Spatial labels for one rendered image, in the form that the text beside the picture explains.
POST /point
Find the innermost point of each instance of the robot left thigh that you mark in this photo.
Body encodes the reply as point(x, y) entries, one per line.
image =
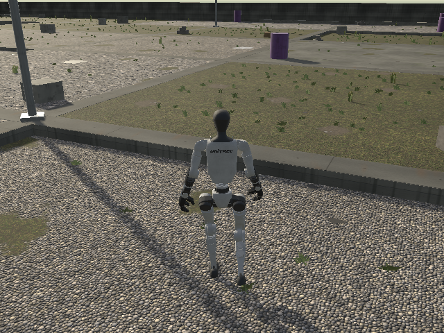
point(206, 206)

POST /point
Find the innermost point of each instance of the robot left hand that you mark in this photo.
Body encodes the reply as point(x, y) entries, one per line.
point(182, 202)

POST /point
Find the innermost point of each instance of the robot left upper arm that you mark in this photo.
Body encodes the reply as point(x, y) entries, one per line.
point(196, 158)

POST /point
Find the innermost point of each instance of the robot right forearm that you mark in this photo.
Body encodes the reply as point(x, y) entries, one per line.
point(255, 181)

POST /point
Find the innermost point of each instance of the left robot shin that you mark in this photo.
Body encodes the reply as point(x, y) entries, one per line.
point(211, 247)

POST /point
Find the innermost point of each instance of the robot right upper arm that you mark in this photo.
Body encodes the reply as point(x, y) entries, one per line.
point(242, 145)

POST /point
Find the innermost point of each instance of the robot right hand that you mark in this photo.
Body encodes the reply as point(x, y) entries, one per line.
point(253, 191)

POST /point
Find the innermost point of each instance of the robot left forearm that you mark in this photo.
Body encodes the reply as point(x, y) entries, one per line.
point(187, 185)

